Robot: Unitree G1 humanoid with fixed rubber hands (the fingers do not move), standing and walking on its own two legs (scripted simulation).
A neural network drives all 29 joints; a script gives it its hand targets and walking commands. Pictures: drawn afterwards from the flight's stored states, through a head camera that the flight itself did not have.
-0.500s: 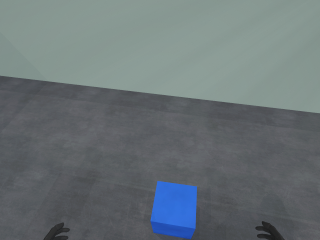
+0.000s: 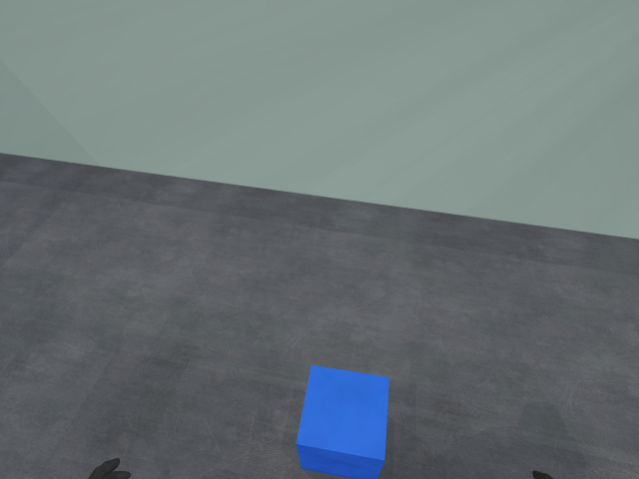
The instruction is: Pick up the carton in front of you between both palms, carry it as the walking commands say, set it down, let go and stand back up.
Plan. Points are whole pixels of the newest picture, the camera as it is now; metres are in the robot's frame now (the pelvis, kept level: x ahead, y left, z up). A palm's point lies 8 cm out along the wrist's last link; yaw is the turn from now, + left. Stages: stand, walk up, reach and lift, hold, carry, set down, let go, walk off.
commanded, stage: stand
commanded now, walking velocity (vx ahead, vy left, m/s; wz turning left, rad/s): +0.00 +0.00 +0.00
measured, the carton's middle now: (343, 424) +0.39 -0.04 -0.65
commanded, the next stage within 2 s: none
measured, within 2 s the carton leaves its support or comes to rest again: neither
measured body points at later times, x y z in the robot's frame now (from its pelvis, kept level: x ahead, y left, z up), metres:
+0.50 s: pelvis -0.01 +0.00 +0.00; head -0.01 -0.01 +0.45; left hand +0.09 +0.32 -0.10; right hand +0.08 -0.30 -0.12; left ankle -0.06 +0.14 -0.74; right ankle +0.02 -0.10 -0.74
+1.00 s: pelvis -0.01 +0.00 +0.00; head -0.01 -0.01 +0.45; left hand +0.09 +0.32 -0.10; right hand +0.08 -0.31 -0.12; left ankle -0.06 +0.14 -0.74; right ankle +0.02 -0.10 -0.74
